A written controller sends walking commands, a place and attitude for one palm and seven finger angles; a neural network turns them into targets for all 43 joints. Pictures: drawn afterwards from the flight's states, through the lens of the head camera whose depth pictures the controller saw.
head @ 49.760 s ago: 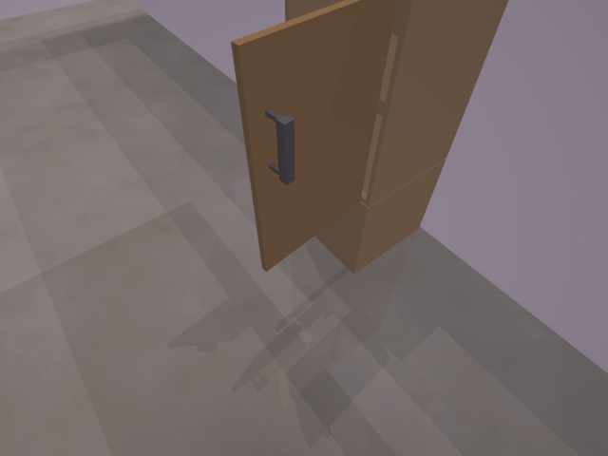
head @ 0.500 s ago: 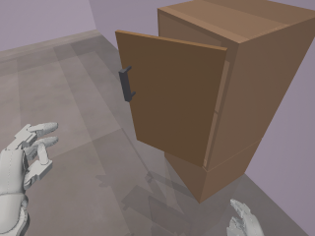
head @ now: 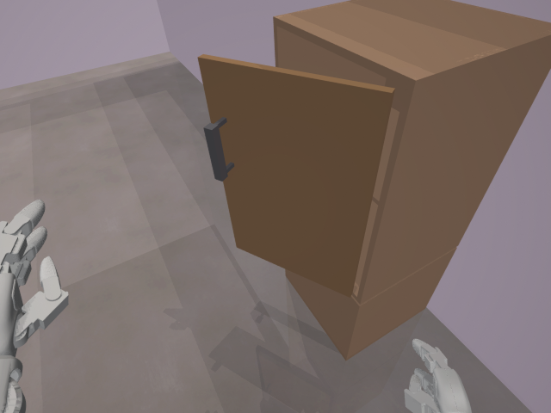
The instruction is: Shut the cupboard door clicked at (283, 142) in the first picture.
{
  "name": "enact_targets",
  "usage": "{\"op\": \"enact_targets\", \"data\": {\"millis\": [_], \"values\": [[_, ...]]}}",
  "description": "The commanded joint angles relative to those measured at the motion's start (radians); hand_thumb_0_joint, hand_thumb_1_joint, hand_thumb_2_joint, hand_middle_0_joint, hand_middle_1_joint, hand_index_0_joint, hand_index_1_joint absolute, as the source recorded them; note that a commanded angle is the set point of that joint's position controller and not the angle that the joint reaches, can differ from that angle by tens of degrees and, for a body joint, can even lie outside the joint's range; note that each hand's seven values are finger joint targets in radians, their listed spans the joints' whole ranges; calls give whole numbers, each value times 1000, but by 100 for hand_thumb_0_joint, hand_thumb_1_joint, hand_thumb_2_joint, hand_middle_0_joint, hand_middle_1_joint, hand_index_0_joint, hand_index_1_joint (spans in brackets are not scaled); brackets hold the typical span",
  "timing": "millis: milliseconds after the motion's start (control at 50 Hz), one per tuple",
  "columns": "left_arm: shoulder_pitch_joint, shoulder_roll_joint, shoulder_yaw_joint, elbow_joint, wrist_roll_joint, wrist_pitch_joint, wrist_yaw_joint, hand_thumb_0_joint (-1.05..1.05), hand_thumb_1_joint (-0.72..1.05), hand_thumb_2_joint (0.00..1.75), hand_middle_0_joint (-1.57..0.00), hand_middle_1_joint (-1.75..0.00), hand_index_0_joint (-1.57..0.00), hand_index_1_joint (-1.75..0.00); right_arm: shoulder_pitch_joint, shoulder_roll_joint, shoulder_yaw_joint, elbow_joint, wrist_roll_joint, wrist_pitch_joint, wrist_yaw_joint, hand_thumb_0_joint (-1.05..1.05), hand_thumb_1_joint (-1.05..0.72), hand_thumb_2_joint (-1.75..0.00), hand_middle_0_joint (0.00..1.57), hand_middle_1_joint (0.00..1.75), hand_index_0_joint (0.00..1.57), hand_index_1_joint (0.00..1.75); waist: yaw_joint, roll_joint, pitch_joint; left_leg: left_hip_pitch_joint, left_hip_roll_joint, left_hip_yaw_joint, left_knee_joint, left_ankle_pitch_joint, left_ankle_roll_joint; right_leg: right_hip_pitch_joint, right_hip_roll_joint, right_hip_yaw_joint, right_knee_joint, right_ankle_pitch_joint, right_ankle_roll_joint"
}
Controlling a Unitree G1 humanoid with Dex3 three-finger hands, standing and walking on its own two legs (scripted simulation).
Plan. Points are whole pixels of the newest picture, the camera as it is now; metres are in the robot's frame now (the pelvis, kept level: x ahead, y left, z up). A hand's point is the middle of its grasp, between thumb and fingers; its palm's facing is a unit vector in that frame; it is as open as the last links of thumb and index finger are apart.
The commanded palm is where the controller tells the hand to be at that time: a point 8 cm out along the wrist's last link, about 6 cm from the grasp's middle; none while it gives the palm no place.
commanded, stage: step back with the hand held close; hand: left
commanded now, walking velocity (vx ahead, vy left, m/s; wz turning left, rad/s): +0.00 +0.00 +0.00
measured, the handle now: (221, 149) +0.63 +0.20 +0.06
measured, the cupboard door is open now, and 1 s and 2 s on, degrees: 31 31 31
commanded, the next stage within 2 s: stop stepping back and stand still in 1.30 s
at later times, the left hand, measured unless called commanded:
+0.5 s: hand (36, 303) +0.18 +0.29 +0.16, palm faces +0.35 -0.78 -0.52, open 7.4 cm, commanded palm +0.12 +0.32 +0.18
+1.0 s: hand out of the picture +0.08 +0.30 +0.17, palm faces +0.48 -0.78 -0.41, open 7.4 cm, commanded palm +0.02 +0.34 +0.18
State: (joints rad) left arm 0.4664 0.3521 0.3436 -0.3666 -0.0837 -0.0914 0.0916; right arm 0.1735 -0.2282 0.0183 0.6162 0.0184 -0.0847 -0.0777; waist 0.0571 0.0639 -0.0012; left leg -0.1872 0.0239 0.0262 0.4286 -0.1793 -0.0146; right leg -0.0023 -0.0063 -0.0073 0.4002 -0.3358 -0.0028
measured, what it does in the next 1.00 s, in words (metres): shifts its weight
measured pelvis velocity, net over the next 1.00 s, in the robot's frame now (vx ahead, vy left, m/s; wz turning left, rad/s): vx -0.11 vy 0.04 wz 0.03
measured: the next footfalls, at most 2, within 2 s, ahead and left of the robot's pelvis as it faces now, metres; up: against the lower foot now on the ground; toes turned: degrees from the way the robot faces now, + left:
left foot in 1.38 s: -0.07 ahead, +0.16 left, +0.00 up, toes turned +5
right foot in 1.64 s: -0.28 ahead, -0.04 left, +0.00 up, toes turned -2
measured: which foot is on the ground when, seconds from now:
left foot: down 0.00-1.00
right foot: down 0.00-1.00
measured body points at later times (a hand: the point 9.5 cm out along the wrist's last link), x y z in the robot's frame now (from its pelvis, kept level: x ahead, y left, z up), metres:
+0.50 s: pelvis -0.03 +0.03 +0.00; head -0.02 +0.01 +0.44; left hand +0.15 +0.33 +0.19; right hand +0.15 -0.22 -0.09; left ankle +0.04 +0.13 -0.74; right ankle -0.07 -0.11 -0.74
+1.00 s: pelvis -0.11 +0.04 -0.01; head -0.11 +0.05 +0.44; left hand +0.04 +0.34 +0.19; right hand +0.06 -0.20 -0.10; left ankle +0.03 +0.13 -0.73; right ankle -0.07 -0.11 -0.74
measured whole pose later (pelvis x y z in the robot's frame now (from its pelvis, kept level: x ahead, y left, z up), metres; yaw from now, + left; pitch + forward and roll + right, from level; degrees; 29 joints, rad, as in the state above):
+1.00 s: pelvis -0.11 +0.04 -0.01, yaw +2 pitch -1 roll -3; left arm 0.52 0.41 0.41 -0.49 -0.06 -0.25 0.17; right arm 0.22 -0.22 0.02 0.63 0.00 -0.08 -0.08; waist 0.02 0.03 0.01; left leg -0.48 0.03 0.00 0.57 -0.19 0.01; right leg -0.29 0.01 -0.01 0.54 -0.23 0.03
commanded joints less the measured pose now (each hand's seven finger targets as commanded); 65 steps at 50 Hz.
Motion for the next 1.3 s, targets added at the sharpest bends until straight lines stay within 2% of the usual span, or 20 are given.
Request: {"op": "enact_targets", "data": {"millis": [0, 60, 80, 120, 220, 340, 440, 520, 680, 760, 920, 1000, 1060, 1120, 1160, 1180, 1200, 1220, 1240, 1280], "values": [[-80, 189, 134, -191, -3, -59, 18, 0, 90, 90, -20, -30, -20, -30, -128, -90, -36, -160, 0, -41, -10, 0, -90, -90, 20, 30, 20, 30, 6, -15, -58, 171, -13, 28, -29, 169, 48, -189, 5, -28, -85, 316, 14], [-91, 188, 125, -202, -1, -56, 18, 0, 90, 90, -20, -30, -20, -30, -128, -90, -36, -161, -1, -39, -12, 0, -90, -90, 20, 30, 20, 30, 4, -7, -60, 178, -13, 27, -31, 174, 48, -189, 6, -29, -87, 316, 15], [-168, 304, 216, -248, 8, -90, 25, 0, 90, 90, -20, -30, -20, -30, -121, -114, -41, -168, 0, -14, -10, 0, -90, -90, 20, 30, 20, 30, -31, -22, -22, 121, 12, 21, 48, 157, 64, -272, -53, 12, -125, 388, 20], [-99, 268, 180, -199, 12, -100, 19, 0, 90, 90, -20, -30, -20, -30, -124, -109, -47, -156, -6, 9, -13, 0, -90, -90, 20, 30, 20, 30, -38, -81, -40, 93, 2, 20, 92, 180, 59, -270, -84, 11, -105, 520, 26], [13, 276, 200, -236, 7, -105, 28, 0, 90, 90, -20, -30, -20, -30, -107, -117, -63, -188, 3, 53, -18, 0, -90, -90, 20, 30, 20, 30, -39, -11, -184, 125, 26, 23, 97, 414, 60, -206, -72, -10, 4, 631, 36], [71, 288, 218, -244, -5, -93, 43, 0, 90, 90, -20, -30, -20, -30, -94, -115, -63, -216, 10, 91, -24, 0, -90, -90, 20, 30, 20, 30, -45, -47, -207, 91, 51, 0, 70, 451, 52, -204, -52, -19, 48, 551, 27], [88, 283, 208, -255, -10, -100, 54, 0, 90, 90, -20, -30, -20, -30, -90, -120, -62, -221, 11, 86, -25, 0, -90, -90, 20, 30, 20, 30, -48, -21, -177, 29, 63, -20, 24, 298, 49, -233, -38, -10, 34, 363, 25], [74, 316, 236, -272, -6, -124, 66, 0, 90, 90, -20, -30, -20, -30, -94, -138, -65, -216, 4, 65, -28, 0, -90, -90, 20, 30, 20, 30, -49, 22, -126, -73, 71, -52, -48, 9, 55, -241, -15, 4, 7, 165, 20], [39, 264, 224, -291, 22, -186, 77, 0, 90, 90, -20, -30, -20, -30, -69, -143, -63, -201, -4, 6, -26, 0, -90, -90, 20, 30, 20, 30, -52, 116, -83, -376, 115, -146, -174, -427, 85, -92, 43, -3, 114, -1, 14], [41, 260, 224, -334, 24, -203, 77, 0, 90, 90, -20, -30, -20, -30, -56, -136, -64, -190, -8, -25, -20, 0, -90, -90, 20, 30, 20, 30, -52, 107, -104, -353, 99, -129, -128, -409, 74, -129, 35, 21, 102, -19, -1], [-47, 279, 194, -302, 24, -211, 100, 0, 90, 90, -20, -30, -20, -30, -32, -118, -62, -123, -24, -45, -20, 0, -90, -90, 20, 30, 20, 30, -74, -64, -50, -79, 23, -41, 106, -213, 17, -513, -80, 127, -104, -184, -44], [-60, 267, 187, -293, 27, -222, 99, 0, 90, 90, -20, -30, -20, -30, -51, -125, -56, -138, -19, -47, -24, 0, -90, -90, 20, 30, 20, 30, -72, 33, -30, -212, 84, -122, -48, -368, 42, -428, 0, 48, -1, -231, -6], [-27, 285, 242, -340, 27, -245, 84, 0, 90, 90, -20, -30, -20, -30, -87, -131, -65, -160, -19, -60, -21, 0, -90, -90, 20, 30, 20, 30, -44, 190, -105, -436, 186, -241, -253, -500, 89, -125, 96, -21, 280, -65, 4], [78, 320, 299, -346, 10, -250, 70, 0, 90, 90, -20, -30, -20, -30, -73, -119, -80, -165, -22, -65, -3, 0, -90, -90, 20, 30, 20, 30, -40, 178, -176, -390, 175, -163, -185, -431, 74, -114, 79, -8, 249, -86, -20], [101, 308, 280, -368, 0, -242, 69, 0, 90, 90, -20, -30, -20, -30, -71, -106, -78, -169, -14, -59, 8, 0, -90, -90, 20, 30, 20, 30, -50, 91, -161, -331, 108, -59, -51, -398, 33, -232, 15, 68, 127, -187, -58], [111, 323, 289, -370, 2, -236, 75, 0, 90, 90, -20, -30, -20, -30, -58, -97, -81, -164, -11, -54, 10, 0, -90, -90, 20, 30, 20, 30, -53, -32, -138, -244, 46, -5, 124, -358, 1, -401, -66, 182, -20, -321, -89], [99, 323, 270, -364, 7, -224, 85, 0, 90, 90, -20, -30, -20, -30, -41, -85, -82, -140, -13, -41, 13, 0, -90, -90, 20, 30, 20, 30, -60, -173, -113, -116, -27, 44, 410, -259, -43, -626, -230, 375, -194, -456, -150], [80, 335, 285, -356, 10, -204, 101, 0, 90, 90, -20, -30, -20, -30, -25, -92, -96, -110, -26, -25, 22, 0, -90, -90, 20, 30, 20, 30, -49, -252, -108, -98, -48, 6, 640, -255, -49, -706, -354, 491, -271, -406, -218], [45, 293, 236, -354, 25, -183, 101, 0, 90, 90, -20, -30, -20, -30, -35, -73, -80, -100, -35, -3, 24, 0, -90, -90, 20, 30, 20, 30, -55, -273, -65, -191, -17, -45, 720, -282, -31, -649, -352, 416, -227, -234, -214], [-62, 265, 207, -313, 45, -165, 109, 0, 90, 90, -20, -30, -20, -30, -26, -56, -46, -112, -37, -1, 4, 0, -90, -90, 20, 30, 20, 30, -65, -271, -4, -167, 37, -61, 432, -323, -4, -607, -232, 229, -102, -56, -112]]}}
